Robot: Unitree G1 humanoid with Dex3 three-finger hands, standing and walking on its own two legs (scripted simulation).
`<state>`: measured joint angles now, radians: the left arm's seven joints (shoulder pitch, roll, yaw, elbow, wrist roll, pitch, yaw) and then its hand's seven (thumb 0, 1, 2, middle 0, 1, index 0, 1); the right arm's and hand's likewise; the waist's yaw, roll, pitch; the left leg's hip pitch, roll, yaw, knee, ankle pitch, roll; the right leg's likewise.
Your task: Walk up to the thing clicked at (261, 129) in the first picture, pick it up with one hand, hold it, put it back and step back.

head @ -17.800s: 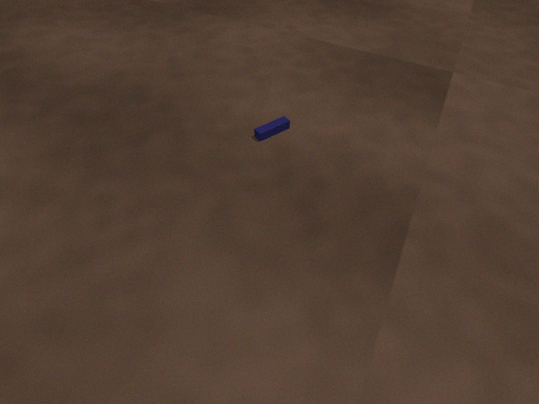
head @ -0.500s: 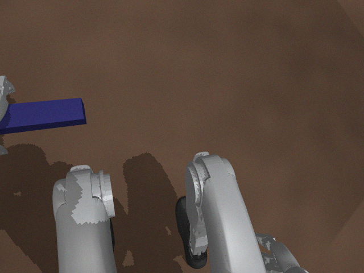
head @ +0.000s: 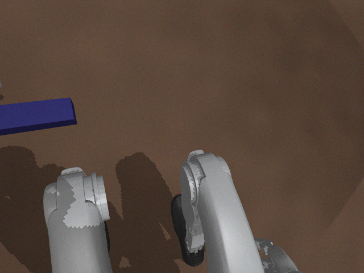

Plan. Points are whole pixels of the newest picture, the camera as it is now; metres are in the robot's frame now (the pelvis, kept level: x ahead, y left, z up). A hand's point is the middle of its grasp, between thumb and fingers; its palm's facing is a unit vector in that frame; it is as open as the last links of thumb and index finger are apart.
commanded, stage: rise first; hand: left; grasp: from above
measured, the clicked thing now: (25, 117) +0.47 +0.31 -0.29
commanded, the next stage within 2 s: approach in 0.60 s
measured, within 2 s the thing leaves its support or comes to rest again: neither
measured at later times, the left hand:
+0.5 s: hand out of the picture +0.43 +0.35 -0.17, palm faces -0.44 -0.10 -0.89, open 14.2 cm
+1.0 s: hand (4, 108) +0.45 +0.31 -0.17, palm faces -0.42 -0.06 -0.91, open 14.1 cm
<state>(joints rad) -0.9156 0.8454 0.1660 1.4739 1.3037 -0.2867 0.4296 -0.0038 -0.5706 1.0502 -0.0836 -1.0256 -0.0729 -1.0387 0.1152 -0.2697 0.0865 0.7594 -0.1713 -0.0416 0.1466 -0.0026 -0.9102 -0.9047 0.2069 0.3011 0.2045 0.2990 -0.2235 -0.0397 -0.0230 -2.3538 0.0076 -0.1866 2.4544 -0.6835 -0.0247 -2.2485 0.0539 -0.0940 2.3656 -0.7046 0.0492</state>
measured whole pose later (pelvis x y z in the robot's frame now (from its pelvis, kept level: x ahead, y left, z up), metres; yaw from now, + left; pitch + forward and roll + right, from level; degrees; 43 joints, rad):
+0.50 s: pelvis +0.00 +0.00 +0.01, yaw +0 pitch +33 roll -10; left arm -0.91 0.84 0.15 1.44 1.30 -0.29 0.40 0.00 -0.57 1.05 -0.08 -1.03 -0.07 -1.04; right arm 0.11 -0.27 0.09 0.75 -0.15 -0.04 0.15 0.00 -0.91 -0.90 0.21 0.30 0.20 0.30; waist -0.22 -0.04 -0.03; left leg -2.35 0.00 -0.18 2.44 -0.68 -0.02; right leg -2.23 0.05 -0.09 2.35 -0.71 0.05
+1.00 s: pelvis +0.00 +0.00 +0.00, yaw +0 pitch +33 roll -10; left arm -1.00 0.79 0.05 1.48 1.31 -0.26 0.44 0.00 -0.56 1.04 -0.09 -1.05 -0.08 -1.06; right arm 0.14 -0.27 0.10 0.75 -0.16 -0.06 0.15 0.00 -0.91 -0.90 0.21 0.30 0.20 0.30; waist -0.25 -0.04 -0.04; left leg -2.36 0.00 -0.18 2.43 -0.67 -0.02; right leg -2.25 0.05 -0.09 2.35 -0.69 0.05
